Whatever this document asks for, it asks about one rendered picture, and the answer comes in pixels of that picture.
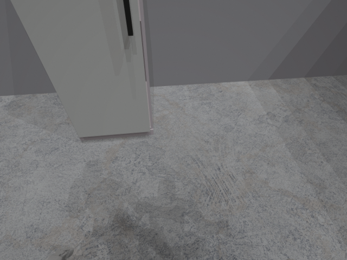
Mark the fridge door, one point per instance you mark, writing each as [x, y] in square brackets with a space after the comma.
[96, 69]

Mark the robot left hand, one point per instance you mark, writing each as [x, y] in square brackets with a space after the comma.
[61, 254]

